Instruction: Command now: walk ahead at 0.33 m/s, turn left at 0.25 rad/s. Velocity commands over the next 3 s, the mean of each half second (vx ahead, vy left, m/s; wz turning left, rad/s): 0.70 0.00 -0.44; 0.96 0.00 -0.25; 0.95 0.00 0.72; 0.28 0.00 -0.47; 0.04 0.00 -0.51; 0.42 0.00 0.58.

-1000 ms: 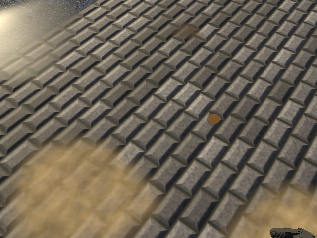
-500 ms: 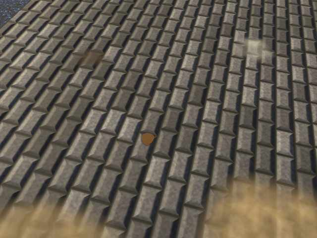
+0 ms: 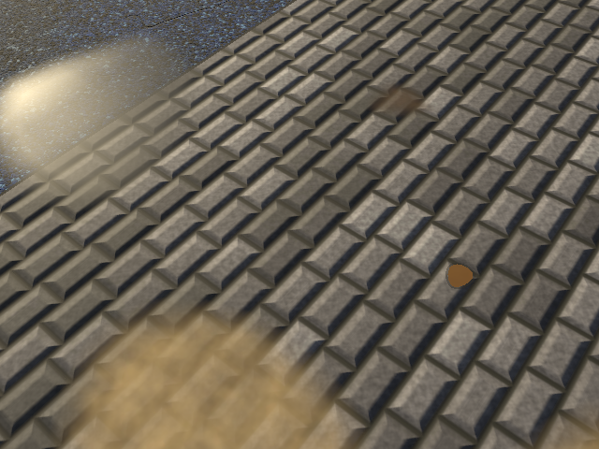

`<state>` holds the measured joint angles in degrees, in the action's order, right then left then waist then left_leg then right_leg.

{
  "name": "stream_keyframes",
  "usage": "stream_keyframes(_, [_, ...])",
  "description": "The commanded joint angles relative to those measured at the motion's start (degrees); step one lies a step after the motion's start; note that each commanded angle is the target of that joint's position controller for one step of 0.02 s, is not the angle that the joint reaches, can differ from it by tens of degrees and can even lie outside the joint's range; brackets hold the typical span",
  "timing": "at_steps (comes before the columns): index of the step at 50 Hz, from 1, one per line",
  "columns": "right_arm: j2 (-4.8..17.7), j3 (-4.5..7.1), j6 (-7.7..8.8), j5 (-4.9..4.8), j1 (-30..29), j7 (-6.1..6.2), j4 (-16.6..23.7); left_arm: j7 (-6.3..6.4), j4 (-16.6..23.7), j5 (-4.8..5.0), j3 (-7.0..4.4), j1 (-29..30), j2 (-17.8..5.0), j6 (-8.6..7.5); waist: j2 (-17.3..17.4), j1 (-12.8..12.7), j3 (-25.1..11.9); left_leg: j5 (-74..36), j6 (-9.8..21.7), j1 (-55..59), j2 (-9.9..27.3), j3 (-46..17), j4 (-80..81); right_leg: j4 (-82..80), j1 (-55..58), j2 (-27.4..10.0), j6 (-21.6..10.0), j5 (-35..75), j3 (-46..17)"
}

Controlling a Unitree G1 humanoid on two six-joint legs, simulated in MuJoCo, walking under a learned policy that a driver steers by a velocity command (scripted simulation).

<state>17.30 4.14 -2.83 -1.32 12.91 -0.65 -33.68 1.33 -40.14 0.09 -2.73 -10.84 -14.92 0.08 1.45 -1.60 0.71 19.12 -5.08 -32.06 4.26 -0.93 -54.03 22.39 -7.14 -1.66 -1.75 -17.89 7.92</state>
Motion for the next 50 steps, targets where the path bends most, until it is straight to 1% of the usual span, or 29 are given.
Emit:
stream_keyframes(1, [2.0, -0.76, 2.89, -0.59, -6.6, -0.63, 6.7, -1.5, 1.1, 1.34, -3.07, -3.3, -11.7, -2.5, -7.9, -2.5, 2.3, 3.0, 4.0, -1.3, -1.1, 1.6, 10.7, -14.5, 1.5, -16.0, -12.6, -8.1, -17.0])
stream_keyframes(4, [3.6, -0.19, 5.69, -0.79, -6.2, -0.86, 5.5, -2.68, -0.6, 2.66, -2.99, -4.3, -12.9, -3.46, -7.4, -0.1, 4.6, 3.4, 7.0, 9.7, -3.6, 3.9, 23.8, -12.2, -2.1, -15.1, -12.3, -7.3, -18.1])
stream_keyframes(5, [4.0, 0.24, 6.33, -0.94, -1.9, -0.82, 3.6, -2.86, -1.0, 3.13, -2.69, -3.7, -12.6, -3.41, -6.6, 3.0, 3.4, -2.4, 7.8, 19.1, -4.4, 4.8, 29.8, -9.5, -6.2, -14.1, -11.4, -6.1, -17.5])
stream_keyframes(6, [6.0, 1.41, 6.64, -0.76, 5.3, -0.41, 0.9, -3.03, -0.9, 2.82, -1.9, -3.0, -10.7, -3.8, -5.5, 6.8, -0.3, -5.6, 8.5, 33.1, -4.3, 3.8, 30.0, -2.9, -13.2, -11.6, -9.6, -0.5, -15.4])
stream_keyframes(7, [9.3, 2.83, 6.75, -0.08, 17.3, 0.3, -1.2, -3.4, 0.8, 1.98, -0.36, 1.1, -6.6, -4.51, -0.7, 13.7, -7.5, -2.1, 10.7, 50.7, 4.4, -6.3, 30.7, 15.6, -25.2, -5.9, -6.0, 0.1, -10.3])
stream_keyframes(8, [15.7, 3.09, 6.11, 7.74, 24.0, 0.52, -3.0, -3.36, 4.5, -1.94, 0.35, 2.1, -1.0, -4.08, 17.9, 14.5, -13.3, 11.2, 13.2, 60.6, 20.6, -28.0, 39.7, 35.4, -41.9, 4.8, -4.1, -16.3, -3.6])
stream_keyframes(9, [12.2, 2.55, 6.03, 7.92, 21.6, 1.08, -1.6, -2.61, 3.6, -3.18, -0.99, 3.9, -6.3, -3.06, 5.1, 14.6, -7.6, 15.9, 14.2, 51.7, 21.7, -30.1, 40.5, 43.8, -45.5, 2.4, -5.0, -12.3, -12.9])
stream_keyframes(10, [8.4, 0.98, 6.04, 6.54, 15.1, 0.99, -1.6, -3.1, 3.3, -2.03, -1.47, 3.8, -6.3, -2.75, 3.5, 10.2, -1.3, 15.2, 12.3, 45.0, 18.2, -22.2, 40.7, 44.9, -45.7, 0.0, -5.0, -5.7, -14.7])
stream_keyframes(11, [5.4, -0.06, 6.16, 5.04, 10.1, 0.59, -1.4, -3.96, 1.7, -1.23, -1.58, 0.7, -6.6, -2.35, 4.7, 6.6, 1.1, 10.0, 10.1, 39.2, 14.7, -15.2, 42.3, 43.8, -42.2, -2.0, -3.8, -0.7, -13.5])
stream_keyframes(13, [3.9, -0.75, 6.74, 3.52, 6.9, 0.84, -1.9, -5.44, -0.4, -1.94, -2.07, -2.7, -7.2, -0.99, 7.9, 3.7, 2.2, 2.9, 8.6, 34.3, 11.0, -6.6, 45.0, 46.2, -39.2, -2.9, -1.8, 4.2, -10.9])
stream_keyframes(16, [3.5, -0.67, 8.07, 3.07, 9.6, 0.66, -4.7, -6.46, 0.4, -1.75, -1.7, 0.3, -5.2, -0.21, 5.2, 3.2, 5.7, -4.3, 8.8, 32.6, 10.9, 0.0, 47.4, 49.5, -43.7, -3.0, -1.4, 9.9, -10.7])
stream_keyframes(19, [2.3, -0.9, 8.92, 3.32, 10.9, 0.62, -7.7, -6.75, 1.9, -1.58, -1.18, 4.8, -4.3, -0.16, 4.1, 2.4, 9.4, -11.9, 8.5, 31.1, 9.9, 6.8, 49.5, 45.0, -45.7, -2.7, -2.0, 14.6, -8.9])
stream_keyframes(23, [3.2, -0.88, 9.23, 3.35, 13.0, 1.51, -11.7, -7.62, 5.2, -1.69, 0.29, 12.0, -3.1, -0.25, 2.0, 2.6, 11.6, -31.1, 6.6, 33.1, 8.4, 15.4, 50.2, 31.4, -40.8, -2.0, -5.7, 15.8, -0.3])
stream_keyframes(26, [7.5, -0.34, 8.64, 3.28, 13.8, 2.63, -13.2, -6.9, 5.7, -0.96, 0.69, 10.2, -3.4, 0.05, 4.2, -0.3, 5.8, -76.2, 5.3, 37.9, 9.1, 18.7, 40.0, 24.3, -26.9, 4.4, -9.7, 12.5, 6.3])
stream_keyframes(28, [11.5, 0.85, 6.89, 4.05, 9.8, 3.45, -12.4, -5.82, 2.1, -0.49, -0.91, -5.0, -7.3, 0.19, 7.6, -8.8, -3.2, -90.6, 6.0, 38.7, 11.8, 17.5, 20.6, 24.7, -12.0, 7.5, -12.0, 5.0, 4.9])
stream_keyframes(29, [12.7, 1.28, 6.2, 4.16, 7.2, 3.11, -11.1, -4.95, -1.2, -0.56, -2.61, -16.2, -10.6, -0.08, 6.7, -13.6, -8.5, -84.7, 7.7, 32.9, 12.1, 15.6, 5.4, 22.2, 1.3, 8.7, -13.6, 0.1, 1.5])
stream_keyframes(30, [11.2, 1.1, 6.13, 3.95, 6.2, 2.18, -11.0, -3.64, -3.8, -0.73, -4.36, -21.9, -13.2, -0.29, 1.2, -15.0, -9.9, -54.5, 7.8, 21.7, 6.8, 15.4, -14.5, 15.0, 14.1, 7.8, -15.0, -1.5, -4.7])
stream_keyframes(31, [0.8, -1.62, 7.06, 3.82, 5.4, 0.67, -7.3, -2.7, -2.9, -0.85, -5.36, -14.2, -17.2, 0.39, -15.2, -6.3, -5.4, 5.0, 5.3, -4.0, -5.2, 12.6, -36.4, 9.4, 21.3, -4.0, -19.7, -8.9, -29.0])
stream_keyframes(32, [3.5, -1.67, 8.67, 3.08, 3.2, 0.59, -1.5, -3.17, -0.7, -1.28, -5.87, -12.9, -19.8, 0.57, -11.7, -5.4, -12.7, 5.2, 5.1, -15.2, -7.4, -1.4, -42.9, -2.3, 27.2, -10.8, -26.6, -14.2, -53.2])
stream_keyframes(33, [5.3, -1.78, 9.95, 3.33, 0.4, 0.56, -1.2, -2.63, -1.3, -1.27, -5.55, -13.9, -17.1, 0.26, -3.8, -5.5, -8.5, 1.1, 5.9, -17.8, -3.5, -4.5, -38.8, -8.4, 23.6, -12.7, -23.8, -15.4, -53.7])
stream_keyframes(34, [5.3, -2.12, 10.3, 2.87, 2.8, 0.58, -2.8, -2.03, -2.6, -1.51, -4.51, -13.1, -13.2, -0.4, 1.9, -1.8, -1.7, -2.4, 6.5, -14.8, -0.5, -3.3, -32.5, -10.4, 13.8, -12.6, -20.9, -11.7, -47.9])
stream_keyframes(35, [4.5, -2.46, 9.65, 3.49, 3.3, 0.69, -4.2, -1.57, -2.6, -2.08, -3.64, -10.4, -10.8, -1.49, 5.1, 1.0, 0.9, -3.2, 6.6, -10.3, 2.1, -2.7, -28.1, -10.5, 5.7, -10.6, -18.4, -7.3, -41.5])
stream_keyframes(37, [2.7, -3.2, 7.01, 4.57, 6.5, -0.13, -6.5, -1.19, -2.7, -1.71, -1.82, -7.9, -7.3, -3.91, 4.2, 4.4, 3.0, -3.7, 6.1, -3.8, 4.8, -2.8, -23.3, -12.4, -5.2, -6.6, -15.6, -0.6, -32.2])
stream_keyframes(39, [2.0, -3.28, 5.1, 3.82, 3.6, -1.11, -6.7, -1.91, -4.5, -1.13, -1.59, -9.7, -7.5, -5.86, 2.7, 4.1, 5.7, -6.4, 6.2, -6.1, 6.1, -0.6, -18.2, -15.0, -7.5, -3.5, -11.9, 7.1, -23.2])
stream_keyframes(41, [1.7, -3.52, 4.86, 2.55, -4.5, -1.59, -4.3, -2.77, -5.9, -0.85, -1.49, -14.2, -7.6, -7.06, 0.7, 0.6, 9.0, -13.3, 7.3, -9.6, 5.4, 2.2, -9.6, -17.1, -5.9, -1.7, -7.3, 23.7, -16.2])
stream_keyframes(43, [0.5, -3.79, 5.16, 1.69, -7.6, -2.02, -4.4, -2.99, -6.7, -0.58, -1.02, -15.7, -7.1, -7.59, 0.4, -1.1, 7.9, -20.6, 8.9, -8.6, 2.0, 4.3, -1.6, -16.9, -2.6, 1.5, -3.2, 35.9, -8.7])
stream_keyframes(46, [-0.6, -4.37, 6.28, 1.34, -12.9, -2.85, -3.2, -2.13, -8.5, -0.69, 0.01, -18.2, -6.4, -8.5, -2.5, -2.5, 7.4, -29.3, 11.4, -3.3, -2.5, 9.4, 11.6, -19.5, 1.9, -0.5, 0.0, 54.7, -3.3])
stream_keyframes(48, [1.5, -3.84, 6.57, 1.42, -10.5, -3.14, -5.0, -0.96, -8.5, -1.04, 0.13, -17.2, -7.9, -8.71, -5.2, -0.5, 3.5, -31.5, 12.7, 1.3, -6.7, 11.9, 16.0, -16.6, 9.6, -2.3, 2.2, 72.6, -0.8])
stream_keyframes(50, [4.3, -2.93, 5.97, 1.8, -3.9, -2.95, -8.0, 1.12, -8.0, -1.51, -0.54, -14.6, -10.6, -7.89, -8.6, 4.2, -1.5, -28.9, 13.2, 8.5, -10.7, 13.0, 17.5, -7.5, 15.8, -5.1, 3.8, 88.1, 1.4])
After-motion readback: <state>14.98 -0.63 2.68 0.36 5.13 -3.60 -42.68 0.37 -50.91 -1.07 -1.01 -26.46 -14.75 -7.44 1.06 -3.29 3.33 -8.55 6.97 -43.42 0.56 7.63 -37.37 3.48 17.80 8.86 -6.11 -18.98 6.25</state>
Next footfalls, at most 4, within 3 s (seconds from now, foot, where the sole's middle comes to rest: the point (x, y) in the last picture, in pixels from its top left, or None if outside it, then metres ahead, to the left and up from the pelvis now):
0.14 left None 0.07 0.17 -0.78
0.60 right None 0.45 -0.07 -0.78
1.06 left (409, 285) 0.90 -0.21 -0.78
1.46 right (490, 186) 1.25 -0.48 -0.78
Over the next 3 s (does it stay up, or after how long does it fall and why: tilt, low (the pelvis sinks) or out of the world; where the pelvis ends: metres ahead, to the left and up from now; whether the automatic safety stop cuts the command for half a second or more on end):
stays up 1.48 -0.39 0.00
